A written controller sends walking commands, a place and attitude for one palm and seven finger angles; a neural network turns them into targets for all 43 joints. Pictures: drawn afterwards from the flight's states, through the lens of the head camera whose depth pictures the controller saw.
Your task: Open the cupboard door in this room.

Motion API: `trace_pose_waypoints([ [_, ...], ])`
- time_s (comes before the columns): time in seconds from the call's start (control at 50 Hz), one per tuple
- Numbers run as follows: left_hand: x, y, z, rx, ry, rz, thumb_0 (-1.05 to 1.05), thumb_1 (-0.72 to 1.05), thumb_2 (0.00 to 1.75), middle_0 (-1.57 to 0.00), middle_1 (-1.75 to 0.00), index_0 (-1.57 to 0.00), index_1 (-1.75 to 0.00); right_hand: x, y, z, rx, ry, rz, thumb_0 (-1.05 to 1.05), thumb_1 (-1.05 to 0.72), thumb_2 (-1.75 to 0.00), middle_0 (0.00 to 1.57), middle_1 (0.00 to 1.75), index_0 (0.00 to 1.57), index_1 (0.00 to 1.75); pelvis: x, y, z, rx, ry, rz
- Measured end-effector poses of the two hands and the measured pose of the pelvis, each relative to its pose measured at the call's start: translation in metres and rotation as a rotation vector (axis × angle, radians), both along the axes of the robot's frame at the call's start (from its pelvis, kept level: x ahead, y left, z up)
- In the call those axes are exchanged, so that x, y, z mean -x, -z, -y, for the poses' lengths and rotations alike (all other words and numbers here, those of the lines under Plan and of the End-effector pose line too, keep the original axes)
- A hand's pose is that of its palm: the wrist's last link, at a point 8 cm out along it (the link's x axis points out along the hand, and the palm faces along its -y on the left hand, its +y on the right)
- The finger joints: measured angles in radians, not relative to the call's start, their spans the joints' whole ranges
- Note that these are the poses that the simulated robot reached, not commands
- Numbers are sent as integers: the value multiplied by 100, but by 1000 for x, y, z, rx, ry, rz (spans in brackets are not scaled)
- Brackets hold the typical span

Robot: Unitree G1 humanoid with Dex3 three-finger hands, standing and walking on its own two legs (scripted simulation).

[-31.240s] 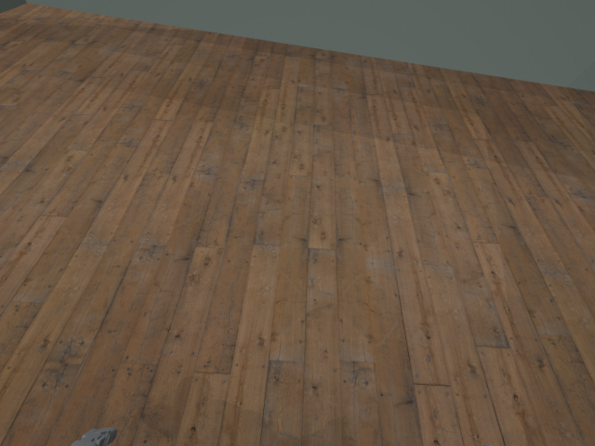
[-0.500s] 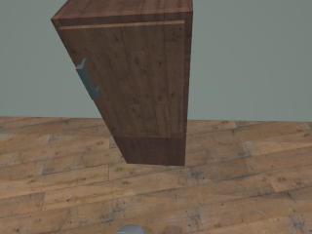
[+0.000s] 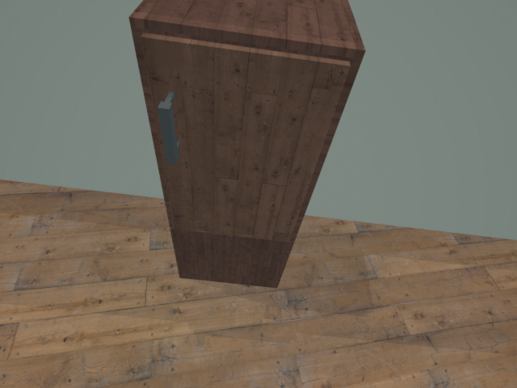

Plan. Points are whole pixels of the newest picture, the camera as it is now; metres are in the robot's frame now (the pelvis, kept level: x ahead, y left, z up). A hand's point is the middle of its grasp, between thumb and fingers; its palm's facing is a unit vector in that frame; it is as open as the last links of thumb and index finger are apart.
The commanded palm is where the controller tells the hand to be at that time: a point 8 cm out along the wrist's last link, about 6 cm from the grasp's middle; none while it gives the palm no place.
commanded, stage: come to a stop and stand still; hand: left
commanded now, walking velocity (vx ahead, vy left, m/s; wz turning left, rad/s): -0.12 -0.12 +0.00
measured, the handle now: (171, 128) +0.58 +0.22 +0.05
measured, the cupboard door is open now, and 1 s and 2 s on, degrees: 0 0 0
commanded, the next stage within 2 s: look again from close up in 0.72 s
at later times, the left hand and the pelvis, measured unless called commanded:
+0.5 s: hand out of the picture +0.14 +0.13 -0.18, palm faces +0.05 -0.98 -0.19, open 7.3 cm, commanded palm none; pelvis +0.05 -0.04 -0.02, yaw +2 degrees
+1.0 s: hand out of the picture +0.04 +0.15 -0.19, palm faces +0.04 -0.98 -0.21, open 7.4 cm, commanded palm none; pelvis +0.06 -0.02 -0.01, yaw +0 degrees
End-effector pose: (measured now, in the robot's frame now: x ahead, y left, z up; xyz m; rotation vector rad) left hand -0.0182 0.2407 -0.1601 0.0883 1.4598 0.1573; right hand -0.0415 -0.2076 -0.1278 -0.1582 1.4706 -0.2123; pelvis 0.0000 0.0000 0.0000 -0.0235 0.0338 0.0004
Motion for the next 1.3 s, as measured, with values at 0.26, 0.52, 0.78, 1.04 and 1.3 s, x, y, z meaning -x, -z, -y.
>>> trace_pose_waypoints([
  [0.26, -134, 1, 56, -26, 125, 168, 1, 91, 90, -20, -30, -20, -29, 23, 25, 25, -67, 131, -181, 0, -91, -89, 20, 30, 21, 29, -39, 17, 38, -13, 7, 1],
  [0.52, -148, -6, 60, -53, 38, 245, -1, 92, 90, -21, -30, -20, -30, -121, 36, 60, -27, -23, 106, 0, -92, -90, 19, 30, 20, 29, -56, 17, 41, -11, -29, 54],
  [0.78, -64, -7, 41, -72, -11, 18, 0, 92, 90, -20, -30, -20, -29, -174, 21, 50, -35, -89, 206, 0, -92, -89, 20, 30, 20, 29, -62, 8, 36, -30, -8, 46],
  [1.04, -65, -6, 38, -64, 27, 72, 1, 91, 90, -20, -30, -20, -30, -151, 29, 42, -34, -79, 232, 0, -93, -89, 20, 30, 20, 29, -62, 15, 19, -23, 0, 59],
  [1.3, -97, -9, 29, -61, 77, 156, 1, 91, 90, -20, -30, -20, -30, -96, 27, 32, -51, -57, 121, 0, -93, -89, 20, 30, 20, 29, -54, 11, 18, -31, 6, 54],
])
